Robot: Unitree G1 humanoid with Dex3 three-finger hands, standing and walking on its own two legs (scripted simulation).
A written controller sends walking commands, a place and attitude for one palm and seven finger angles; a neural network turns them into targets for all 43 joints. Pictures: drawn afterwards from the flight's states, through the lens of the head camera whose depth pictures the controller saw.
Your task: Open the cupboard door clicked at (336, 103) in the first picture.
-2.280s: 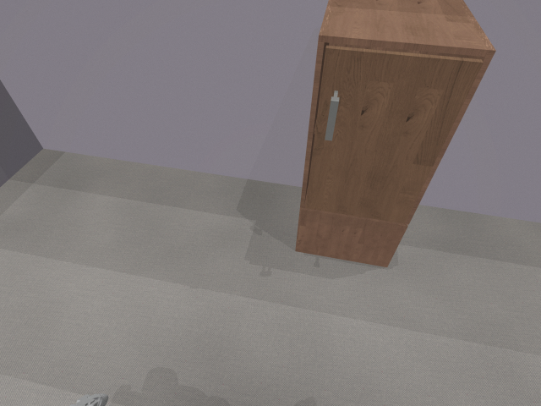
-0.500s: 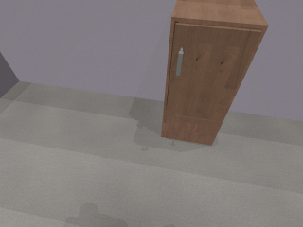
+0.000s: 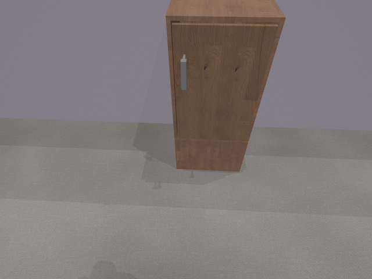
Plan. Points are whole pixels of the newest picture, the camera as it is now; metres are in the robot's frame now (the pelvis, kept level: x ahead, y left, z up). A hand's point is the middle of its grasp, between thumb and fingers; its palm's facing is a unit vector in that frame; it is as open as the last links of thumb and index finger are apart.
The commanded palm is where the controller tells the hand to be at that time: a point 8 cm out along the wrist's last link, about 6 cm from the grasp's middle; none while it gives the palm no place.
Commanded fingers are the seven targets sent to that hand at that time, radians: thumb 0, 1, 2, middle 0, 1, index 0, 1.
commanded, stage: take the last steps up to it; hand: left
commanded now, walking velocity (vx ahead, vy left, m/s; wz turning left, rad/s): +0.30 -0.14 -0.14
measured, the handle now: (184, 72) +0.84 +0.07 -0.01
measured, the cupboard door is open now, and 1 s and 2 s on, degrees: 0 0 0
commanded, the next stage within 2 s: come to a stop and stand still in 0.62 s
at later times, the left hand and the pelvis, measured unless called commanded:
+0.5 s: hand (123, 267) +0.18 +0.18 -0.17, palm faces -0.03 -0.99 -0.11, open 7.4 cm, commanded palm none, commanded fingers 0.00 0.90 0.90 -0.20 -0.30 -0.20 -0.30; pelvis +0.16 +0.00 +0.02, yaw -5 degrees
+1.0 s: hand (173, 189) +0.40 +0.07 -0.15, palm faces -0.04 -0.98 -0.21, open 7.3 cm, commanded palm none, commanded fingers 0.00 0.90 0.90 -0.20 -0.30 -0.20 -0.30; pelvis +0.29 -0.09 +0.01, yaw -3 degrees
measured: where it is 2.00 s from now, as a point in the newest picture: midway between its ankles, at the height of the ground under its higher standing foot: outside the picture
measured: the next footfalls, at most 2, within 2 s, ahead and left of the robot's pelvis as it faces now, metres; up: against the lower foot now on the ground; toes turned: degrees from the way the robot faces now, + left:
left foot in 0.30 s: +0.21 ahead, +0.11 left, +0.00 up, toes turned +6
right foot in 0.76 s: +0.37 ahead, -0.22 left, +0.00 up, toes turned -13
